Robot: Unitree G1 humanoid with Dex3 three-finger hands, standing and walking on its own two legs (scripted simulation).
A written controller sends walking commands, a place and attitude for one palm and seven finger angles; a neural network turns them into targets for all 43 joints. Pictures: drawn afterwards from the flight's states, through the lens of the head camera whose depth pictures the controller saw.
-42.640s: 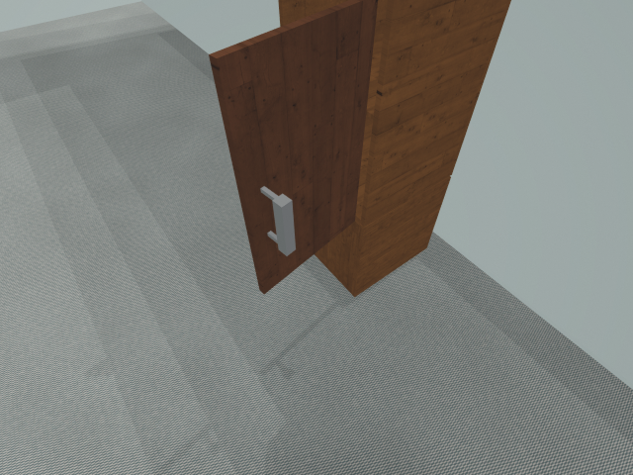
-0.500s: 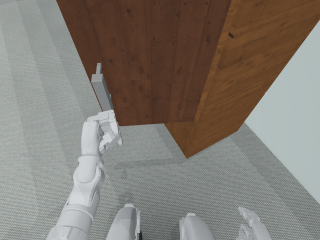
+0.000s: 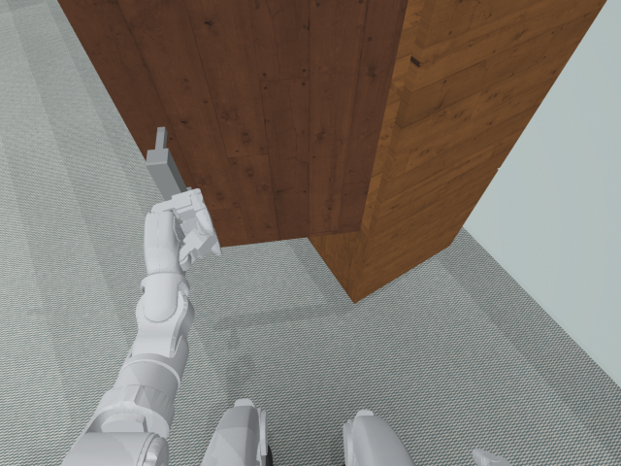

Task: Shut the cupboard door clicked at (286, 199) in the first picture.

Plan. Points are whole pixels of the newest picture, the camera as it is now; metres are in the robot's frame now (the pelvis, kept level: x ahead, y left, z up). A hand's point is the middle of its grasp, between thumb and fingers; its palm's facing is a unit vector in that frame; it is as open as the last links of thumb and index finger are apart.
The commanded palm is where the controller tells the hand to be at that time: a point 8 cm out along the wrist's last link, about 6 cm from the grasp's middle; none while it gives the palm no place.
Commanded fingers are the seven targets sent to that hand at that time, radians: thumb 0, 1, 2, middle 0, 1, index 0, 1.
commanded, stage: bring the fist close to the handle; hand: left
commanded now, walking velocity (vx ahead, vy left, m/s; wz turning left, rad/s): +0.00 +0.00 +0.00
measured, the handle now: (175, 179) +0.50 +0.19 +0.03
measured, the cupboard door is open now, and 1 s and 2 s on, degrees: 66 55 42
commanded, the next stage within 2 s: push the door shut along its arc in 0.12 s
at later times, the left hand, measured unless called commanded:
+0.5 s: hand (213, 213) +0.44 +0.13 +0.04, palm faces +0.06 -1.00 -0.04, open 3.1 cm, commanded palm +0.42 +0.18 +0.03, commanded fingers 0.00 0.90 0.90 -1.30 -1.50 -1.30 -1.50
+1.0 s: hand (210, 185) +0.49 +0.14 +0.04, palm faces -0.08 -1.00 -0.06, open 3.1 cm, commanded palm +0.49 +0.17 +0.03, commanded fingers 0.00 0.90 0.90 -1.30 -1.50 -1.30 -1.50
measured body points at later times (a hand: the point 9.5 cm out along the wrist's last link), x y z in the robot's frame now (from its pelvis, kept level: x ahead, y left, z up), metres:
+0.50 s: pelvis -0.01 +0.01 -0.01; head +0.11 +0.01 +0.43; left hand +0.43 +0.18 +0.04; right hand +0.09 -0.25 -0.13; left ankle +0.06 +0.13 -0.62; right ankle +0.00 -0.10 -0.62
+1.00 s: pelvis -0.02 +0.02 -0.03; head +0.12 +0.04 +0.40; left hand +0.49 +0.19 +0.04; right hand +0.00 -0.25 -0.14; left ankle +0.06 +0.13 -0.62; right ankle +0.00 -0.10 -0.62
